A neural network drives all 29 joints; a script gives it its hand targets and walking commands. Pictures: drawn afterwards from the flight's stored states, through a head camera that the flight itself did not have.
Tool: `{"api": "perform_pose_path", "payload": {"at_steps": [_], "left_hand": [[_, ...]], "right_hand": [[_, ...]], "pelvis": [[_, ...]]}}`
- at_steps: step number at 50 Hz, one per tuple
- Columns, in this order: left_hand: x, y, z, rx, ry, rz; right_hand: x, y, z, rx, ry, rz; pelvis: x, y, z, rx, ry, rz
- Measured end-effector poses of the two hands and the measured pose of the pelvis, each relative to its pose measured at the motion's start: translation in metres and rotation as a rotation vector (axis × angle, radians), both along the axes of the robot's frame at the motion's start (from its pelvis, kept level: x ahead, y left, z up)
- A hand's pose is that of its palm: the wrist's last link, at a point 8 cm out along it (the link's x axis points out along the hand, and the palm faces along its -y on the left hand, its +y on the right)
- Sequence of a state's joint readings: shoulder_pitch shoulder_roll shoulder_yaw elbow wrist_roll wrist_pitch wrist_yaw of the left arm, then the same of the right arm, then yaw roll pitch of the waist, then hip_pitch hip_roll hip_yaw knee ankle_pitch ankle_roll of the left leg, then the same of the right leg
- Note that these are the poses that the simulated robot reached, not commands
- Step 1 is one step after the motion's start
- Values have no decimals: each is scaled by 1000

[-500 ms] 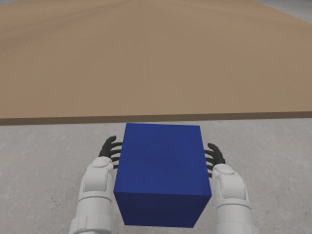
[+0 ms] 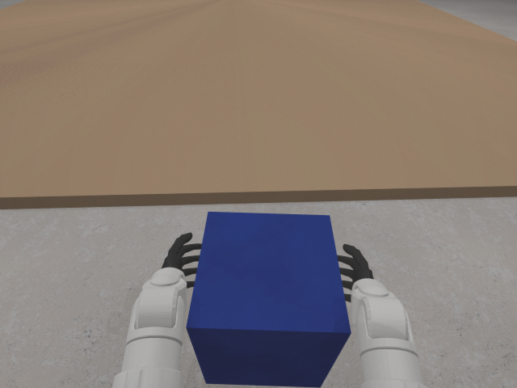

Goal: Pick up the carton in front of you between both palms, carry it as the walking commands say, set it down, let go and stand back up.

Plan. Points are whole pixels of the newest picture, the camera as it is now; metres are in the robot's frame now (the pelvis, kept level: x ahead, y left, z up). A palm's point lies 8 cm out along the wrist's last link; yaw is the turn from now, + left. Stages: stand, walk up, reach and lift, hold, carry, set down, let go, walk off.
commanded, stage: hold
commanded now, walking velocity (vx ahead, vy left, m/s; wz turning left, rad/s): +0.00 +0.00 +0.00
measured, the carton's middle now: (265, 302) +0.30 +0.00 -0.03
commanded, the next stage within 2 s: carry in 0.20 s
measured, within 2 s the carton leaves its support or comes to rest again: neither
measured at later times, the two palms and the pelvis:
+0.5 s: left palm (167, 254) +0.32 +0.17 +0.07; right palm (352, 263) +0.31 -0.13 +0.07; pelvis +0.03 +0.01 -0.02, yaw +0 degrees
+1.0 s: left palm (177, 166) +0.56 +0.20 +0.07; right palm (313, 171) +0.56 -0.10 +0.07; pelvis +0.28 +0.05 -0.02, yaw -2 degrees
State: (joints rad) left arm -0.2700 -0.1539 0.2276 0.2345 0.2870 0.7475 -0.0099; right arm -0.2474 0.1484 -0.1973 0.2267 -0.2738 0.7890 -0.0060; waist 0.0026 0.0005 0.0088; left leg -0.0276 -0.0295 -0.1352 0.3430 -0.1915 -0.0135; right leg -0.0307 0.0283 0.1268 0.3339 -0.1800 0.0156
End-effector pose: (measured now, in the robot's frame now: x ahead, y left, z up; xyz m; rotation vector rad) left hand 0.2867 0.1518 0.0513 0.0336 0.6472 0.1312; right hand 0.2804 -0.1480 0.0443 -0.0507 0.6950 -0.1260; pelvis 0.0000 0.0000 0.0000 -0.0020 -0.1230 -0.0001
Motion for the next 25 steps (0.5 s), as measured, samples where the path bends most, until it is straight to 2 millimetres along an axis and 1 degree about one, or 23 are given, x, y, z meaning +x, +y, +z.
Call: {"api": "perform_pose_path", "payload": {"at_steps": [11, 15, 20, 22, 25], "left_hand": [[-2, 0, 1, -5, -7, 5], [0, 0, 5, -16, -26, 11], [12, 3, 17, -35, -70, 28], [18, 7, 19, -38, -74, 33], [29, 14, 20, -50, -55, 38]], "right_hand": [[-2, 0, 1, 8, -8, -4], [1, 0, 6, 8, -27, -9], [14, 3, 17, 28, -72, -16], [21, 7, 20, 27, -76, -15], [33, 14, 23, 38, -58, -24]], "pelvis": [[-5, 1, -1, 0, -3, -2], [-4, 0, -3, 0, 55, 2], [5, 3, -8, -7, 123, 13], [15, 7, -12, -4, 136, 15], [35, 14, -16, 6, 161, 1]]}}
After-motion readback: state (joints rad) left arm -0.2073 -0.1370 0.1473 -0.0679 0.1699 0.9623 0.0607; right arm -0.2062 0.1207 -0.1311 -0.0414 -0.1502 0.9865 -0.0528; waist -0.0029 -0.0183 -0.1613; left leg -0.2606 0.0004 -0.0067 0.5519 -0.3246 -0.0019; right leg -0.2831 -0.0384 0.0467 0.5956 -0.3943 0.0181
